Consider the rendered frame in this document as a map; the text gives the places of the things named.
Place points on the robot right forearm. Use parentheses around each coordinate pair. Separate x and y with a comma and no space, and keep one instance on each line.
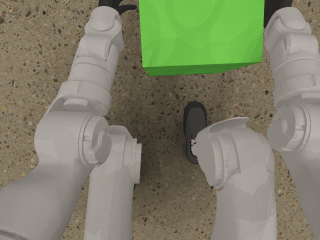
(294,58)

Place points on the carton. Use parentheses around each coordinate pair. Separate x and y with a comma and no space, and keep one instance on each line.
(189,37)

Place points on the right robot foot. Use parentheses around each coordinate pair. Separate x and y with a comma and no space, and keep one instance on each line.
(194,120)

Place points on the robot left upper arm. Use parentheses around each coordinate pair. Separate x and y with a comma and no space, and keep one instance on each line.
(39,205)

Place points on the robot left forearm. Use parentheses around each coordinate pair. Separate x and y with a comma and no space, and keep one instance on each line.
(94,66)

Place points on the robot left hand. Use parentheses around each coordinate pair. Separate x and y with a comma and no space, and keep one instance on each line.
(115,5)

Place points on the robot right upper arm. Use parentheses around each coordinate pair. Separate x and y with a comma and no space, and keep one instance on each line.
(295,133)

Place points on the right robot shin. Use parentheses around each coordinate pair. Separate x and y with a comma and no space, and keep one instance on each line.
(236,122)

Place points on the robot right hand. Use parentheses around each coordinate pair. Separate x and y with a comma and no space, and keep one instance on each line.
(271,6)

